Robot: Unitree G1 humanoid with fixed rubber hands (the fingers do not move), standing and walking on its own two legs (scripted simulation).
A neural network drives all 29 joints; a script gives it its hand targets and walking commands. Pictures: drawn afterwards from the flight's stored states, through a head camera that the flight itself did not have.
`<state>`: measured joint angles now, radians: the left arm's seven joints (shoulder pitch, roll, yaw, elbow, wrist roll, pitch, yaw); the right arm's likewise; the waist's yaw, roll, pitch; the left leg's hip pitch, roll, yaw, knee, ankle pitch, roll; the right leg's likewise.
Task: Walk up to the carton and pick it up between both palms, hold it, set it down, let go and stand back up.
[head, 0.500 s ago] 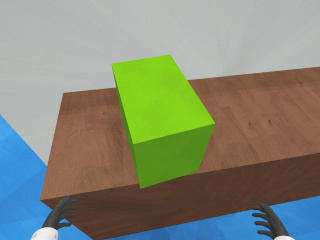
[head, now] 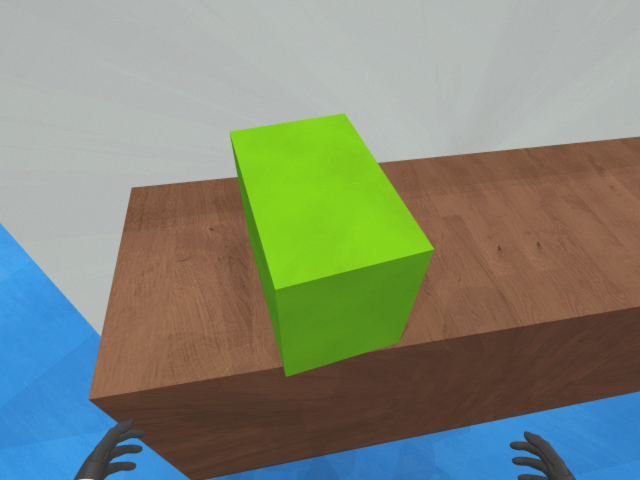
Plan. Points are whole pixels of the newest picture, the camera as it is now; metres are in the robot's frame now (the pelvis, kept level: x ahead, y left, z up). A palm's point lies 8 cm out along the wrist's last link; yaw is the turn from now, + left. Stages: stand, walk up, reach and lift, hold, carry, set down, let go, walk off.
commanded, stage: stand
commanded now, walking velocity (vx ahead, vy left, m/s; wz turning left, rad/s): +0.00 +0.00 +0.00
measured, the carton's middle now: (316, 240) +0.44 +0.03 +0.01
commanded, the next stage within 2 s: walk up in 0.88 s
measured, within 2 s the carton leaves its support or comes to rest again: neither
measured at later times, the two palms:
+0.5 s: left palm out of the picture +0.10 +0.30 -0.10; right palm out of the picture +0.09 -0.30 -0.10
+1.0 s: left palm out of the picture +0.09 +0.29 -0.10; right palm out of the picture +0.08 -0.31 -0.10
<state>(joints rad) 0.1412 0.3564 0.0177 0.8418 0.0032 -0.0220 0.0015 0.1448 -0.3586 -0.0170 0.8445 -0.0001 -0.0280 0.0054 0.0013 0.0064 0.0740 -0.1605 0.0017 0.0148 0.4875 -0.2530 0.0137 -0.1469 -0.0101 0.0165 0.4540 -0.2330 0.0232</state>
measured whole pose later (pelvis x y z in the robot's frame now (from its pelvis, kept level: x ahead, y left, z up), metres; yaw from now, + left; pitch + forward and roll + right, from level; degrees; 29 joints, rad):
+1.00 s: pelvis +0.00 -0.01 +0.01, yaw +0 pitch -3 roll +0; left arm 0.13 0.35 0.02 1.02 0.00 -0.02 0.02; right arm 0.15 -0.36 -0.01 1.02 0.00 -0.03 -0.01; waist 0.00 0.01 0.06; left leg -0.12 0.01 0.01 0.36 -0.19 0.00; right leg -0.12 0.00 0.02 0.34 -0.17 0.01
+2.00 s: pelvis -0.02 -0.02 -0.02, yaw +13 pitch -3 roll -1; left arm 0.15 0.43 0.07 0.77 0.01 0.04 -0.01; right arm 0.27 -0.39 -0.04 0.78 -0.03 -0.02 -0.03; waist -0.01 -0.06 0.10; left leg -0.30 -0.04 -0.08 0.67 -0.32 0.01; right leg -0.30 -0.03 -0.01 0.78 -0.52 0.00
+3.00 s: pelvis -0.01 -0.04 +0.01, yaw +13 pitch -3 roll +0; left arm 0.14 0.37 0.03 1.06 -0.01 -0.01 0.01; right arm 0.15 -0.38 -0.02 1.05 0.00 -0.02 -0.03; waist 0.00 0.00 0.05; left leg -0.14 0.00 -0.10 0.37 -0.17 -0.03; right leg -0.08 -0.01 0.01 0.35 -0.21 0.01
